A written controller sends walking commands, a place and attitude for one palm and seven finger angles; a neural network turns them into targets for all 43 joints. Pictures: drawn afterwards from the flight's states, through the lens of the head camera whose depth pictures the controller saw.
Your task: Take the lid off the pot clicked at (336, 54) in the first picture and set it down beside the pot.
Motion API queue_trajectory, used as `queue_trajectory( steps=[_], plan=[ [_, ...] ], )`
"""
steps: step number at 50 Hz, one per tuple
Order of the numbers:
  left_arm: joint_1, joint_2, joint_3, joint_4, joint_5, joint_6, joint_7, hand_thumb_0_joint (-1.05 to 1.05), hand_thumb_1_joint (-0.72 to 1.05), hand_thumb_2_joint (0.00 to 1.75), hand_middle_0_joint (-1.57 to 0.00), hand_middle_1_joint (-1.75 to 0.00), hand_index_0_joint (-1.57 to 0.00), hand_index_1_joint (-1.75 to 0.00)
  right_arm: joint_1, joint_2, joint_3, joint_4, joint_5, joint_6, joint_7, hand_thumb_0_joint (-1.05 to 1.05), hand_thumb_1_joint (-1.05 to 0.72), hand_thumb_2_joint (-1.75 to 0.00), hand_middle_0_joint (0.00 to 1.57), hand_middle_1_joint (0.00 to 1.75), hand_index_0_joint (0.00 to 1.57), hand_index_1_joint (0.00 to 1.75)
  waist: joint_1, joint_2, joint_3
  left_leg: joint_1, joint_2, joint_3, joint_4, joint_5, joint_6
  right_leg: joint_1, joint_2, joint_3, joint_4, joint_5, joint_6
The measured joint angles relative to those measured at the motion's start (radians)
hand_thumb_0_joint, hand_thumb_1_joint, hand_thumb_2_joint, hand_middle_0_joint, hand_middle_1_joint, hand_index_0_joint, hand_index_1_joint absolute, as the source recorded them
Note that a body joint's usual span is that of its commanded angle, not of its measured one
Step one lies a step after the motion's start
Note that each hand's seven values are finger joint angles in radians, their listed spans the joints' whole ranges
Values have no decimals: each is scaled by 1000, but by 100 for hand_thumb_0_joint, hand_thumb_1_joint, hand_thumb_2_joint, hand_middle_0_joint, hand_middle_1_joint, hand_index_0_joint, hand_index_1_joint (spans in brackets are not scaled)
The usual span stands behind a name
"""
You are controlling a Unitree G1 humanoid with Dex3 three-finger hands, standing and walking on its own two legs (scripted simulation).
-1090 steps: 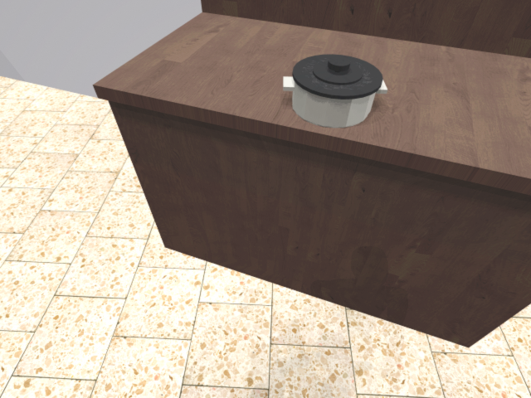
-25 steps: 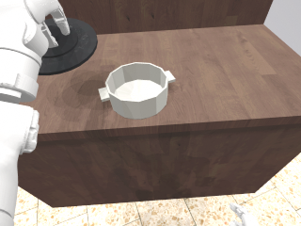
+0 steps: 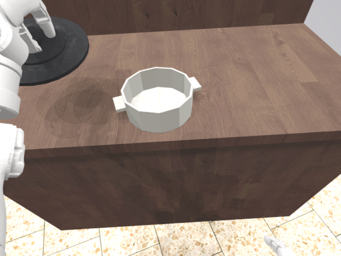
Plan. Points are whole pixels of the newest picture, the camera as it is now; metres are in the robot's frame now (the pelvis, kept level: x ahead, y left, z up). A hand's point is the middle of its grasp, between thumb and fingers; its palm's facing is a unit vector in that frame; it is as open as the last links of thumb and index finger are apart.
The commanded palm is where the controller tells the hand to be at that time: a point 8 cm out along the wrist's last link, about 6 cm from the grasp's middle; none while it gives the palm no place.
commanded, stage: lower the lid onto the table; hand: left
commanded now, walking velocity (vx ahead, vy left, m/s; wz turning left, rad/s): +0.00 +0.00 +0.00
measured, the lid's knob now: (31, 36) +0.47 +0.29 +0.29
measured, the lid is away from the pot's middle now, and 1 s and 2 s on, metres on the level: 0.24 0.22 0.23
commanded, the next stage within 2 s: none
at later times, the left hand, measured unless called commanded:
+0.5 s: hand (44, 47) +0.44 +0.26 +0.28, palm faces -0.17 -0.15 -0.97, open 7.4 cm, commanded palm +0.42 +0.27 +0.34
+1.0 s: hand (55, 65) +0.44 +0.26 +0.24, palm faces -0.25 -0.14 -0.96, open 7.4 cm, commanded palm +0.43 +0.27 +0.31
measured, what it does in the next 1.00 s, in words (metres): stands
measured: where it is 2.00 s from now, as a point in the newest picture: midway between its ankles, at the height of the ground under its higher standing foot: outside the picture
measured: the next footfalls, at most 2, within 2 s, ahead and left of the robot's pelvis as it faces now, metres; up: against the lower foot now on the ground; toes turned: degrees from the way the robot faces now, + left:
none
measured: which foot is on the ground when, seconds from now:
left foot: down 0.00-1.00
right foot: down 0.00-1.00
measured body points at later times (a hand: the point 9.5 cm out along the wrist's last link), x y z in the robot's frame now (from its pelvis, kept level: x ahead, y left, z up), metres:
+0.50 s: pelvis +0.00 +0.00 +0.00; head +0.01 -0.03 +0.45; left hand +0.44 +0.26 +0.34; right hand +0.14 -0.26 -0.12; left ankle +0.04 +0.10 -0.74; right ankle -0.04 -0.13 -0.74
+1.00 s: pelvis +0.00 +0.00 +0.00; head +0.02 -0.03 +0.45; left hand +0.45 +0.26 +0.29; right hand +0.14 -0.26 -0.12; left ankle +0.04 +0.10 -0.74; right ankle -0.04 -0.13 -0.74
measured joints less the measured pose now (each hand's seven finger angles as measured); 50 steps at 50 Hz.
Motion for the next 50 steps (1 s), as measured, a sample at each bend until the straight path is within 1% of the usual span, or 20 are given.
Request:
queue_trajectory(
  steps=[4,7,10,11,16,21,24,28,30,32,38,44,50],
  plan=[
    [15,-6,1,-35,-8,-8,3,4,26,86,-52,-89,-65,-91,-4,-2,0,1,-2,-4,1,1,-91,-90,20,30,20,30,3,3,1,-2,-1,-4,1,2,0,0,0,-4,-2,2,0],
    [24,-12,15,-45,-19,-10,3,4,26,86,-52,-89,-65,-91,-13,-3,1,1,-2,-6,3,1,-91,-90,20,30,20,30,2,8,0,-1,-1,-3,1,2,1,1,-1,-2,-2,3,1],
    [-6,-35,-1,6,-22,23,6,4,26,86,-51,-89,-65,-92,-21,-3,3,5,1,-7,4,1,-91,-90,20,30,20,30,3,12,2,2,-4,-4,-2,4,2,3,-3,-4,-1,2,2],
    [-8,-39,5,15,-24,29,4,4,26,86,-51,-89,-65,-92,-25,-2,5,5,0,-6,5,1,-91,-90,20,30,20,30,2,13,1,3,-4,-3,-3,5,2,2,-3,-3,0,3,2],
    [-8,-43,22,69,-15,39,3,4,26,86,-52,-89,-65,-92,-29,2,14,2,-3,-6,4,1,-91,-90,20,30,20,30,-5,14,-1,4,-3,3,-8,7,2,-3,-3,4,4,2,2],
    [10,-50,-9,51,-18,46,6,4,26,86,-51,-89,-65,-92,-8,6,9,5,-5,-17,2,1,-91,-90,20,30,20,30,-2,6,-3,7,-3,1,-6,3,0,1,-3,2,5,-2,0],
    [37,-59,3,18,-23,38,11,4,26,85,-51,-89,-65,-92,1,3,8,9,-8,-22,2,1,-91,-90,20,30,20,30,-1,6,-7,9,-2,1,-3,-1,0,5,-2,2,4,-5,0],
    [67,-57,33,9,-30,30,11,4,27,85,-51,-89,-65,-92,-2,-2,8,5,-9,-14,4,1,-91,-90,20,30,20,30,-8,8,-9,13,0,5,1,-7,-1,8,0,7,6,-7,0],
    [69,-57,24,23,-29,34,13,4,27,85,-51,-89,-65,-92,-4,-4,7,2,-7,-9,2,1,-91,-90,20,30,20,30,-10,8,-5,15,1,5,3,-8,-1,10,1,8,7,-8,0],
    [83,-53,29,16,-32,32,9,4,27,85,-51,-89,-65,-92,-7,-7,6,-2,-6,-5,3,1,-91,-90,20,30,20,30,-10,8,1,16,2,7,2,-8,-1,10,2,10,7,-8,-1],
    [118,-56,25,-16,-40,18,15,4,27,85,-51,-89,-65,-92,-5,-8,1,-9,-5,-9,-2,1,-91,-90,20,30,20,30,-6,7,7,13,3,4,5,-9,-3,9,3,7,9,-9,-2],
    [130,-60,15,-14,-45,4,24,4,27,85,-51,-89,-65,-92,-8,-4,1,-8,-5,-13,-7,1,-91,-90,20,30,20,30,-6,4,9,10,5,1,9,-11,-4,8,5,4,9,-10,-4],
    [143,-69,22,-1,-47,-8,31,4,27,85,-51,-89,-65,-92,-12,-4,3,-6,-5,-8,-6,1,-91,-90,20,30,20,30,-8,7,6,10,6,1,13,-15,-4,9,6,5,8,-11,-4]
  ],
)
